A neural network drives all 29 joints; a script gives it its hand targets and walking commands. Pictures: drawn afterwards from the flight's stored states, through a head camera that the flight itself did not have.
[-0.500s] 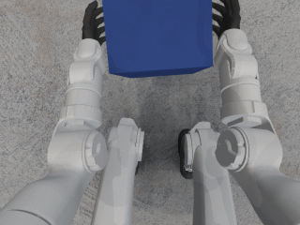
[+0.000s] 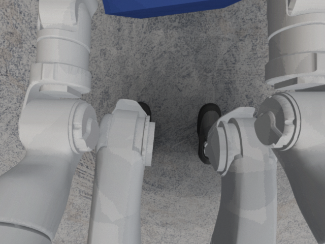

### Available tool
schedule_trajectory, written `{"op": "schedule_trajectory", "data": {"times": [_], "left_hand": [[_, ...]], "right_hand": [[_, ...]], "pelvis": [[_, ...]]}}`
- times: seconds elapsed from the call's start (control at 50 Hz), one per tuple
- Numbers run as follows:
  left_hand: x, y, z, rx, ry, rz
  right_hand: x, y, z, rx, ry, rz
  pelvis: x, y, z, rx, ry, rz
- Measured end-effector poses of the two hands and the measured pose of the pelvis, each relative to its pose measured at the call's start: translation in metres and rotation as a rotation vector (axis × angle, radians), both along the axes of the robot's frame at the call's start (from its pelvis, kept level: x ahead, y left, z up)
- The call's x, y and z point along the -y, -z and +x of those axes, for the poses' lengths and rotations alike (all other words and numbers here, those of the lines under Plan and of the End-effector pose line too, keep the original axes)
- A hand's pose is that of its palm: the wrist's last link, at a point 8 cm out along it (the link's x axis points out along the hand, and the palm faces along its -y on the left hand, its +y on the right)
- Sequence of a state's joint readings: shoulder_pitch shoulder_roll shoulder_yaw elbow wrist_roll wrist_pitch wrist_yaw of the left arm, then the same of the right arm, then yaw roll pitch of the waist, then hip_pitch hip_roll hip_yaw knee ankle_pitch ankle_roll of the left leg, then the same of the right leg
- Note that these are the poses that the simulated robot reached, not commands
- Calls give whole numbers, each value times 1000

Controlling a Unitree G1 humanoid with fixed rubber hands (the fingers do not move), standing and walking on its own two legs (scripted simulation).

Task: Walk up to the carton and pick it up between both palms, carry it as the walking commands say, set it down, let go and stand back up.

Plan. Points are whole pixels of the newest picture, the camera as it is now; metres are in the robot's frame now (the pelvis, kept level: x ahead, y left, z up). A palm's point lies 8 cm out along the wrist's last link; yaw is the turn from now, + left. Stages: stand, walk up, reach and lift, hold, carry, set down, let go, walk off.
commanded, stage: set down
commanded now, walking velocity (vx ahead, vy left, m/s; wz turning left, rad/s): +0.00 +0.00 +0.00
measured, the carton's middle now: out of the picture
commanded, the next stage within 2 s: none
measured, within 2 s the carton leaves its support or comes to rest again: rests again in 0.96 s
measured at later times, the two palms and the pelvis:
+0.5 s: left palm out of the picture +0.53 +0.18 -0.20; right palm out of the picture +0.57 -0.12 -0.17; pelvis -0.01 +0.00 -0.03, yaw +0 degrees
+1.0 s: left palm out of the picture +0.54 +0.18 -0.20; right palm out of the picture +0.57 -0.12 -0.18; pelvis +0.01 +0.00 -0.03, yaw +0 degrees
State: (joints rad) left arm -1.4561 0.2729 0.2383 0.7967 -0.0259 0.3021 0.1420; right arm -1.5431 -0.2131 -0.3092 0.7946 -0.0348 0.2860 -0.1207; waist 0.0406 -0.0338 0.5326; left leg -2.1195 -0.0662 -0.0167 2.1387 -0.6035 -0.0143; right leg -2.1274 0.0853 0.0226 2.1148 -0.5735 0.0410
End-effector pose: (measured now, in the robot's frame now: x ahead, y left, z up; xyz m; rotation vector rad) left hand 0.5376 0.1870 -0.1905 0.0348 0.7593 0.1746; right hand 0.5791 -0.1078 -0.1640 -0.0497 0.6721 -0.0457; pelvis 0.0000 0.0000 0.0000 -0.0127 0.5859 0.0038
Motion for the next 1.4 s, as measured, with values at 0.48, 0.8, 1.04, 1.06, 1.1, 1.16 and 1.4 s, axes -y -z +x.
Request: {"op": "schedule_trajectory", "data": {"times": [0.48, 0.8, 1.04, 1.06, 1.1, 1.16, 1.4], "left_hand": [[8, 4, -8, -19, -2, -21], [6, 8, 0, -42, 31, -37], [7, 11, -2, -12, 20, -59], [7, 11, -2, -11, 22, -60], [8, 11, -1, -10, 26, -64], [9, 12, -1, -7, 34, -68], [11, 13, 1, 5, 57, -82]], "right_hand": [[10, 8, -12, -9, 20, 25], [11, 16, -3, -33, 13, 34], [13, 17, -5, -23, 18, 41], [14, 18, -5, -23, 17, 41], [15, 19, -4, -25, 14, 43], [18, 22, -4, -27, 10, 47], [23, 29, -4, -31, 0, 54]], "pelvis": [[4, 27, -10, 66, 6, 19], [3, 31, 12, -47, 5, 9], [3, 32, 12, -49, 7, 9], [3, 32, 12, -49, 6, 9], [3, 32, 13, -48, 5, 9], [3, 32, 13, -48, 4, 10], [9, 33, 14, -36, 7, 19]]}}
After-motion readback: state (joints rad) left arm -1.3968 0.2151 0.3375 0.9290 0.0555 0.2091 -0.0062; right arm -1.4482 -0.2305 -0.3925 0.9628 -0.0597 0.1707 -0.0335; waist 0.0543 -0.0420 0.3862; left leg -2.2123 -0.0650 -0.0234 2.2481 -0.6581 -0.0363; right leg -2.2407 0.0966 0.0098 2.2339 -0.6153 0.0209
